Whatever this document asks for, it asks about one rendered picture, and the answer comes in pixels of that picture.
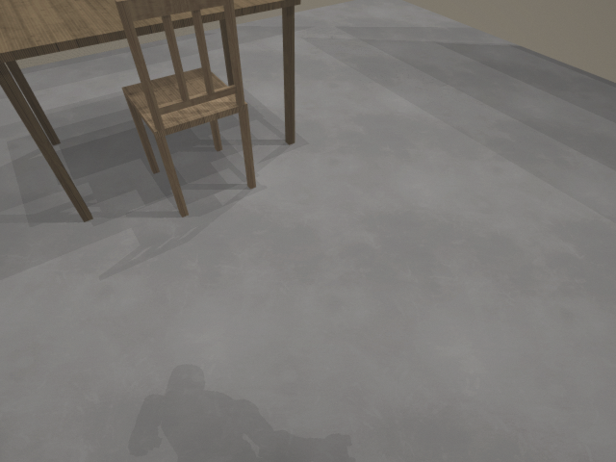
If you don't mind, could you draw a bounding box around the table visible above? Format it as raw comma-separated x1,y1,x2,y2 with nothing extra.
0,0,300,222

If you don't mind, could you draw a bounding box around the chair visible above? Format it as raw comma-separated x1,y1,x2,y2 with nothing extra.
115,0,256,218

